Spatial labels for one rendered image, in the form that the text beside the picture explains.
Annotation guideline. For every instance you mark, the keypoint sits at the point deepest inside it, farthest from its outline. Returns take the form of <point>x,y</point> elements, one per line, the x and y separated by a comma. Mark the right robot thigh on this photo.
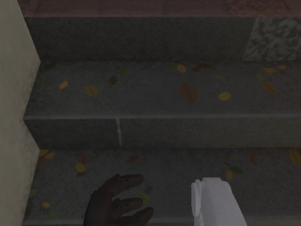
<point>212,200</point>

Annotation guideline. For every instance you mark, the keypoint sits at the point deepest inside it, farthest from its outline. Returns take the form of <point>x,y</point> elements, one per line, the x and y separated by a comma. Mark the left robot hand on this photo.
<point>102,211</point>

